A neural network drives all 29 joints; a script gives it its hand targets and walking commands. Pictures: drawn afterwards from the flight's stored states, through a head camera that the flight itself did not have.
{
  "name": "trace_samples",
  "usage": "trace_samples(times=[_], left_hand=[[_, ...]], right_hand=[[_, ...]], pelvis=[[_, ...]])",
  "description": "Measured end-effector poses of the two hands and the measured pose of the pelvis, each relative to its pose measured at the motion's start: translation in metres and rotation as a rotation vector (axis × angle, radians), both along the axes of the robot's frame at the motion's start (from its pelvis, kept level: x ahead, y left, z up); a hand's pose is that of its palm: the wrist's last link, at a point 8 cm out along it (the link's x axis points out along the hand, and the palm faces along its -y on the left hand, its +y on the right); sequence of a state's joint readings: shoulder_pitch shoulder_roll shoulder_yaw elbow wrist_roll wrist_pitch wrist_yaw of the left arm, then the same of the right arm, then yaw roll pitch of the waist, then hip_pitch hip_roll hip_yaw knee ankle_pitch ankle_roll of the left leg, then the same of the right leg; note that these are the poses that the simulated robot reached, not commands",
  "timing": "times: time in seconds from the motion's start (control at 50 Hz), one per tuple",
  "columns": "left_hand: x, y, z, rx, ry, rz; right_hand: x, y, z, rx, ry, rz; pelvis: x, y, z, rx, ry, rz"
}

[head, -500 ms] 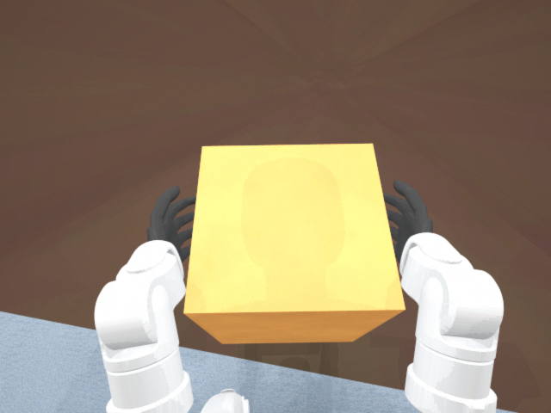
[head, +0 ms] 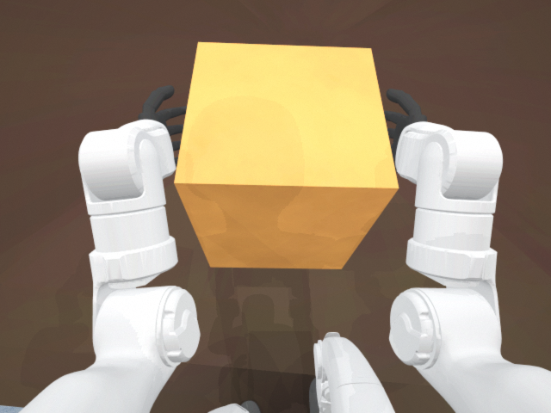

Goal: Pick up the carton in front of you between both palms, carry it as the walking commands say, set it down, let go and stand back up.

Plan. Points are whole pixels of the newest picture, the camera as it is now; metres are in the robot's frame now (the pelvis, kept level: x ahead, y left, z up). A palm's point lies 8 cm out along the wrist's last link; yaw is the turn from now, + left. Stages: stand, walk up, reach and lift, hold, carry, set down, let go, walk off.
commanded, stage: carry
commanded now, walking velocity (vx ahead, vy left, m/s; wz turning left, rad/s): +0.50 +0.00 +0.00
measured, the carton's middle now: (280, 172) +0.42 -0.01 +0.06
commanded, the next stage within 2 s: none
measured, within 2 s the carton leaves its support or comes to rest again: neither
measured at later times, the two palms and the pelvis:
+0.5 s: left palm out of the picture +0.74 +0.17 +0.20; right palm out of the picture +0.76 -0.13 +0.19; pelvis +0.36 -0.01 +0.03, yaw +1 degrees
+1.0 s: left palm out of the picture +1.03 +0.16 +0.22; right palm out of the picture +1.03 -0.14 +0.22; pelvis +0.63 +0.00 +0.06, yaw +0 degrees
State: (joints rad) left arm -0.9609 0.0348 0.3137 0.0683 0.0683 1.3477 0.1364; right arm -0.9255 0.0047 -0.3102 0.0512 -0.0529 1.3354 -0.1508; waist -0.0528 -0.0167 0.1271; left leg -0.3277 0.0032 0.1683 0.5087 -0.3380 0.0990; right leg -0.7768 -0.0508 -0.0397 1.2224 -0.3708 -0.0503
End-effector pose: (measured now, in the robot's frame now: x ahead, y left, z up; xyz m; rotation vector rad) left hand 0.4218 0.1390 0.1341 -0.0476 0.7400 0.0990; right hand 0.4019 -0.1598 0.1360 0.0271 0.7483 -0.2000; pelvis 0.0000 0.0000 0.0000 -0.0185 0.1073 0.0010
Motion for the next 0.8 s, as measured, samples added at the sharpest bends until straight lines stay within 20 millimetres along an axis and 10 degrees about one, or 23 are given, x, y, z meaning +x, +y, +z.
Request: trace_samples(times=[0.18,0.32,0.54,0.8], left_hand=[[0.128,-0.005,0.010,0.008,-0.122,0.078],[0.194,0.013,0.015,0.024,-0.065,0.151],[0.352,0.034,0.068,0.030,-0.138,0.110],[0.515,0.005,0.065,0.028,-0.006,-0.045]], right_hand=[[0.148,-0.006,0.002,0.056,-0.123,0.035],[0.242,0.013,0.012,0.067,-0.066,0.109],[0.388,0.033,0.063,0.034,-0.140,0.097],[0.505,0.006,0.063,-0.013,-0.005,-0.023]], pelvis=[[0.147,-0.023,-0.009,-0.012,-0.010,0.024],[0.231,-0.033,0.020,0.025,-0.002,0.016],[0.390,-0.002,0.024,0.041,-0.007,0.003],[0.531,0.023,0.058,-0.004,-0.026,-0.007]])
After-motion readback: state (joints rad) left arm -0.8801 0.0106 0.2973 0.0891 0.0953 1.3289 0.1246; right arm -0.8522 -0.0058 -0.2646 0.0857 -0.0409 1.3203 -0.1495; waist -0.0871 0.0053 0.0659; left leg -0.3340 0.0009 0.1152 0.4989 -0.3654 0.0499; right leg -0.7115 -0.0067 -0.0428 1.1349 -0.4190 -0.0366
